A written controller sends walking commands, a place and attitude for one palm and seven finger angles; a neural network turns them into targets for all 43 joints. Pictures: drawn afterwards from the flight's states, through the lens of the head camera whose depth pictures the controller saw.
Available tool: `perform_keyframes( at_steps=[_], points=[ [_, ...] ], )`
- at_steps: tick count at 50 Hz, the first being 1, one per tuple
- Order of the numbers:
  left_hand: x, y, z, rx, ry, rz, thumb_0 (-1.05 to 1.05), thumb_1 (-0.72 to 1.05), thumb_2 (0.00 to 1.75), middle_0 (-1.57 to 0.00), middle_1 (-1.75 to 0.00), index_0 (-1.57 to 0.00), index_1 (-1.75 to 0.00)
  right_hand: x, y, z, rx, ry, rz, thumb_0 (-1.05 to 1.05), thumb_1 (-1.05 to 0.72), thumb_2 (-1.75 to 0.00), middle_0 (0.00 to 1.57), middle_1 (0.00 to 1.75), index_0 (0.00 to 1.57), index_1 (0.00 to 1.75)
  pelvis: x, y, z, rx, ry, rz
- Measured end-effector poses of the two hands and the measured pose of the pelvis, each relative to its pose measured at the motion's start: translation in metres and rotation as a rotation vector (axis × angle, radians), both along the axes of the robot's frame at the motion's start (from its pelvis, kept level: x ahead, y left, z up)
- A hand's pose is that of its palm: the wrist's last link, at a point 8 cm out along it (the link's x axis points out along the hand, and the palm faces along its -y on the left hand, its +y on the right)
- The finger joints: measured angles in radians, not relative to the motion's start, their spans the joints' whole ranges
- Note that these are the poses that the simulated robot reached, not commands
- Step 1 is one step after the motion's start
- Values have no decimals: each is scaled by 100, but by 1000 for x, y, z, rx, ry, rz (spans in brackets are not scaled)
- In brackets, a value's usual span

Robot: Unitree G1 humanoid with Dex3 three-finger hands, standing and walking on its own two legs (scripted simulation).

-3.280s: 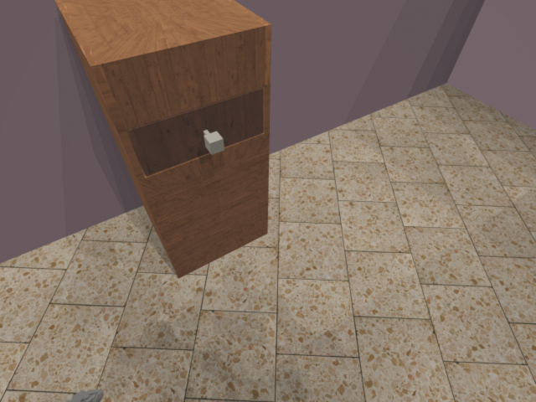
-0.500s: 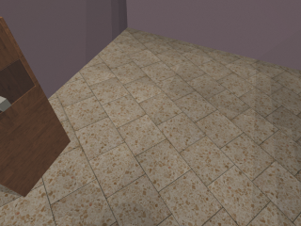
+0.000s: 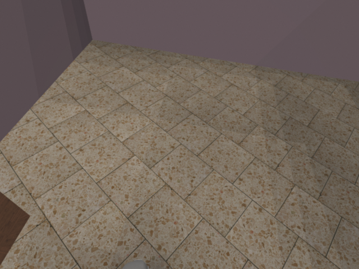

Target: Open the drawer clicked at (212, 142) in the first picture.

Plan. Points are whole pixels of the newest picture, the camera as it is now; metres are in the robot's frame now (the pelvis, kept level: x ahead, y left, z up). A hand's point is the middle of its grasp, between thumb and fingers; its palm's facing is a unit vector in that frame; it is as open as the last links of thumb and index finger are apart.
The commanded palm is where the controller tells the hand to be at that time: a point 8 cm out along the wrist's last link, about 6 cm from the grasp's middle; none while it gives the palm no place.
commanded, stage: walk to a spot facing it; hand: left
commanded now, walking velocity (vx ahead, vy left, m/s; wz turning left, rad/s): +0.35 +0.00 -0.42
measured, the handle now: out of the picture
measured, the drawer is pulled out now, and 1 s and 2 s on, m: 0.00 0.00 0.00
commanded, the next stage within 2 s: turn to face it in 0.62 s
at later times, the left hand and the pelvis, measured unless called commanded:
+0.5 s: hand (139, 188) +0.36 +0.14 -0.16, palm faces -0.30 -0.95 -0.12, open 7.4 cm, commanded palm none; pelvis +0.21 +0.01 +0.01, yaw -15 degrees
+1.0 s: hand (164, 152) +0.51 +0.08 -0.16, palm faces -0.26 -0.95 -0.19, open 7.3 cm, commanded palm none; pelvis +0.40 -0.07 +0.01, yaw -18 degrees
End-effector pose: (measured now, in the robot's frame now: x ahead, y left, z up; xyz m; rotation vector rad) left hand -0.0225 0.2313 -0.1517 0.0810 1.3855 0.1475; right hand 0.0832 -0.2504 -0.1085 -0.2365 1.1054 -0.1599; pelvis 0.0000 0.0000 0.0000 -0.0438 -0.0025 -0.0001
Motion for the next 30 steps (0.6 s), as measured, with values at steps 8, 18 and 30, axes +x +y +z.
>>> perform_keyframes(
  at_steps=[8,18,30],
  points=[
    [99,43,3,1,6,-87,1,91,90,-20,-30,-20,-29,25,46,5,9,3,-114,0,-91,-90,20,30,20,30,64,29,9,7,-12,-100],
    [270,26,24,-10,-138,-228,1,91,90,-19,-30,-19,-29,-18,65,3,47,254,-339,-1,-93,-90,20,30,20,30,146,32,20,23,2,-197],
    [481,-96,9,-54,-303,-479,1,91,90,-19,-30,-20,-29,-16,78,-25,209,526,-568,0,-91,-90,20,30,20,30,261,-30,-13,38,-10,-316]
  ],
)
